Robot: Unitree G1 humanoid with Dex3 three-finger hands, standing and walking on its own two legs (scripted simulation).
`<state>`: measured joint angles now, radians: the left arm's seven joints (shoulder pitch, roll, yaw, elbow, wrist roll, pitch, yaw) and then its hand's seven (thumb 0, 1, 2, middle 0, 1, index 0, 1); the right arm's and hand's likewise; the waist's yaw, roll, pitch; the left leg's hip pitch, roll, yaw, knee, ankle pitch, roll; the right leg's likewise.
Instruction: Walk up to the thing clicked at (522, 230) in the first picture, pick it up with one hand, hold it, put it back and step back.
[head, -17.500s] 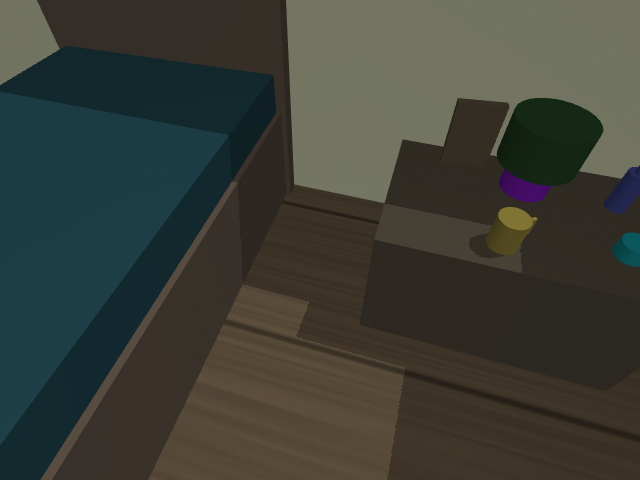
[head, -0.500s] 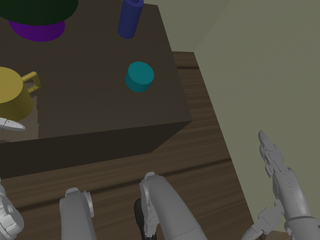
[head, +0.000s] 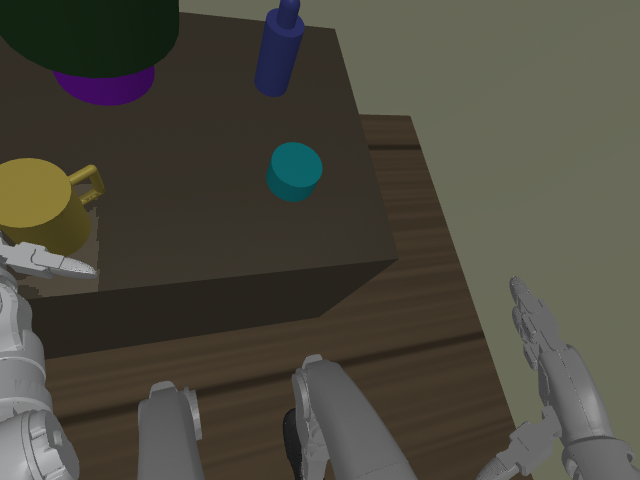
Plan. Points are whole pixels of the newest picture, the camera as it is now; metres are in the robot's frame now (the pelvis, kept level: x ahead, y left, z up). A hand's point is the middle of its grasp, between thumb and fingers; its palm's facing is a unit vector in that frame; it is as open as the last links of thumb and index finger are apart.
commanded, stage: close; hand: left
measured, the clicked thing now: (55, 203) +0.49 +0.22 -0.08
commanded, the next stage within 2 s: settle in 0.56 s
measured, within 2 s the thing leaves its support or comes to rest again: leaves its support in 1.00 s
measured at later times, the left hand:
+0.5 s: hand (26, 206) +0.47 +0.24 -0.04, palm faces +0.25 -0.97 +0.01, open 11.6 cm
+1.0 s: hand (32, 202) +0.47 +0.23 -0.04, palm faces +0.25 -0.97 -0.01, open 10.6 cm
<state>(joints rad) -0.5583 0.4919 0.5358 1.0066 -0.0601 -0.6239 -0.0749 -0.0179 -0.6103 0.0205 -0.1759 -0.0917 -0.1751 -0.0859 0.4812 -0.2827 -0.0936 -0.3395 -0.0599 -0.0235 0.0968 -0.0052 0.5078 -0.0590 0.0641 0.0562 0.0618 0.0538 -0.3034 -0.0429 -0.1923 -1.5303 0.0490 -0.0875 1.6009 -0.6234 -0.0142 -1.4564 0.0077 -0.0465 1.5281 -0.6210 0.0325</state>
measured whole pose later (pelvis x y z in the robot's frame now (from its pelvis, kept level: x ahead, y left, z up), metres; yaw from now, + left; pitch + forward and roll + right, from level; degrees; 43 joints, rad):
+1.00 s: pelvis -0.01 +0.00 +0.01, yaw +0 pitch +29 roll -6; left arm -0.60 0.52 0.50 1.05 -0.01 -0.60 -0.01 0.02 -0.44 0.98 -0.62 -0.90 -0.74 -0.91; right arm 0.49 -0.29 -0.08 -0.37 -0.06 0.01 0.10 0.00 0.52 -0.06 0.06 0.06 0.06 0.05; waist -0.33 -0.06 -0.17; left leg -1.48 0.05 -0.08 1.55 -0.59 -0.01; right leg -1.40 0.01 -0.04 1.47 -0.58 0.04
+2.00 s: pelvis +0.01 +0.00 +0.06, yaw +1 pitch +26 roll -4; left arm -0.59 0.44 0.46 1.03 -0.03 -0.56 0.01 0.02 -0.45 0.99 -0.61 -0.98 -1.41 -1.52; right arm 0.43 -0.27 -0.07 -0.20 -0.07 0.05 0.07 -0.01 0.52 -0.06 0.06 0.06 0.06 0.05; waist -0.26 -0.03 -0.16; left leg -1.27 0.05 -0.06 1.37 -0.56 -0.01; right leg -1.21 0.01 -0.03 1.30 -0.55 0.03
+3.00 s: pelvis +0.03 +0.00 +0.13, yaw +2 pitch +13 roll -1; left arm -0.15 0.18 0.20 0.44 -0.11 -0.33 0.07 0.02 -0.45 1.00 -0.62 -0.97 -1.35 -1.50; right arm 0.44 -0.22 -0.09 0.03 -0.02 0.08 -0.02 -0.01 0.54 -0.05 0.06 0.06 0.06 0.05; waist -0.06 -0.02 -0.11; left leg -0.78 0.03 0.00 1.02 -0.47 -0.01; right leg -0.75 -0.02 0.02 1.00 -0.47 0.04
